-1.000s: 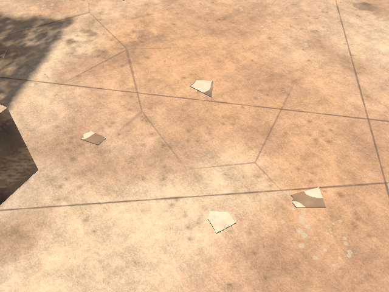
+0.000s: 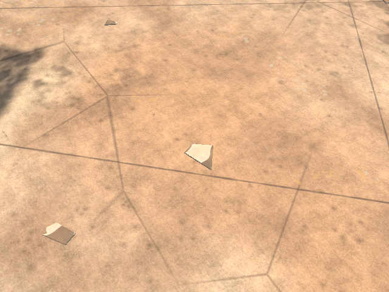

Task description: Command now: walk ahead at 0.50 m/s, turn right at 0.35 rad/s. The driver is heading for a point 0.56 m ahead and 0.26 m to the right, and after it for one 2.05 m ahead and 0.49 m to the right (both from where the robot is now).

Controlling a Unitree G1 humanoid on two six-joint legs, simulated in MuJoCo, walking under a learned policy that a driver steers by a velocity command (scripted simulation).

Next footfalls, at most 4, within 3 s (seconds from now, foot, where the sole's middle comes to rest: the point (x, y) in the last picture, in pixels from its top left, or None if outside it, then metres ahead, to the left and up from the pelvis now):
0.44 right None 0.37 -0.17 -0.77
0.92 left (224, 228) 0.71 -0.10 -0.77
1.40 right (316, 221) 0.75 -0.45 -0.77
1.92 left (267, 146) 1.11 -0.31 -0.77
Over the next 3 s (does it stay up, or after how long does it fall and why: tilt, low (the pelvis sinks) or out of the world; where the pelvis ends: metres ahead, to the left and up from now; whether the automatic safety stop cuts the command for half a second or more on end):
stays up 1.44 -0.38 0.00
